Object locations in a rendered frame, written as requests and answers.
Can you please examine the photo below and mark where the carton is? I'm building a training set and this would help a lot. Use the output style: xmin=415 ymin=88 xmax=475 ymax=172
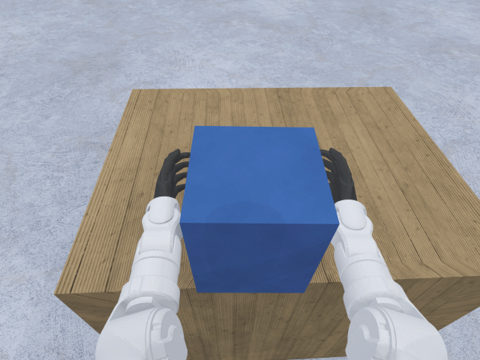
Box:
xmin=179 ymin=126 xmax=340 ymax=293

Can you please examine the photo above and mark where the pedestal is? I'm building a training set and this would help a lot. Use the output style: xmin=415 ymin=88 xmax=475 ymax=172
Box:
xmin=54 ymin=87 xmax=480 ymax=360

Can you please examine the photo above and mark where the left robot hand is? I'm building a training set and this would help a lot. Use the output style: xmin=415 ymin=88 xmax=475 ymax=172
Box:
xmin=154 ymin=148 xmax=191 ymax=199

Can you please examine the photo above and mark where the right robot hand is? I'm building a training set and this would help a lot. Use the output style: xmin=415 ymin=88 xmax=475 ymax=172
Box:
xmin=320 ymin=148 xmax=357 ymax=204

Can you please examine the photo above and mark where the robot left upper arm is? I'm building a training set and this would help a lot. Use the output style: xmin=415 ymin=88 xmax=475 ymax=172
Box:
xmin=96 ymin=307 xmax=188 ymax=360

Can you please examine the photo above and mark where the robot right upper arm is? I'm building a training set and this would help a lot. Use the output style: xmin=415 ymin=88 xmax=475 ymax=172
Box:
xmin=346 ymin=305 xmax=448 ymax=360

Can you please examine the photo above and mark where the left robot forearm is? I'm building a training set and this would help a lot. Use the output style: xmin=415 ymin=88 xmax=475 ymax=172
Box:
xmin=95 ymin=196 xmax=183 ymax=360

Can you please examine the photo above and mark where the right robot forearm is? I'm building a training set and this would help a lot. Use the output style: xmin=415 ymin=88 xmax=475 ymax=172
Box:
xmin=331 ymin=199 xmax=448 ymax=356

